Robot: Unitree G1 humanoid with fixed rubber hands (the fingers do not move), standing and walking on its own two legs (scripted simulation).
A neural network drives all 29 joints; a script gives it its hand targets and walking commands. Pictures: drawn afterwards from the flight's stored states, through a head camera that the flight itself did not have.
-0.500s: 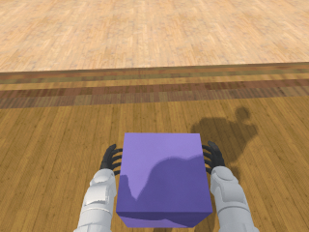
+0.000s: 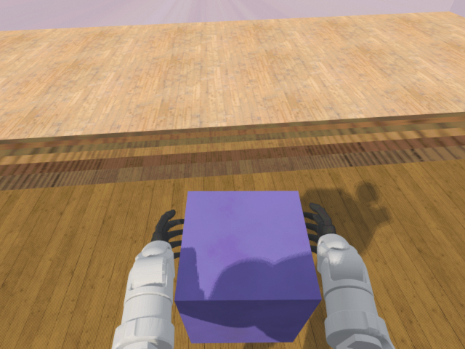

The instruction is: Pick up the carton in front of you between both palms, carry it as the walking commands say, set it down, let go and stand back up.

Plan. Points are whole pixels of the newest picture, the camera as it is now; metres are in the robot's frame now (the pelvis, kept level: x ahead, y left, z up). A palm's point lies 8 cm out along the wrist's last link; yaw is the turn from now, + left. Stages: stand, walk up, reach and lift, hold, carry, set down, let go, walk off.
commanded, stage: reach and lift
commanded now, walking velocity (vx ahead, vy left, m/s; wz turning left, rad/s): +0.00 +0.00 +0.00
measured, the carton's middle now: (242, 270) +0.30 +0.00 -0.04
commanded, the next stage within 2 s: hold in 0.70 s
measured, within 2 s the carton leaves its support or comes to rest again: neither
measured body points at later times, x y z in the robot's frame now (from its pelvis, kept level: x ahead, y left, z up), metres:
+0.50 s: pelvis +0.02 +0.00 +0.01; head -0.01 +0.00 +0.46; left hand +0.32 +0.15 +0.03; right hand +0.33 -0.15 +0.04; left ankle +0.03 +0.12 -0.74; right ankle +0.04 -0.13 -0.74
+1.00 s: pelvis +0.02 +0.00 +0.01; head -0.04 -0.01 +0.46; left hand +0.31 +0.15 +0.05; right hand +0.32 -0.15 +0.06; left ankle +0.03 +0.12 -0.74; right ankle +0.04 -0.13 -0.74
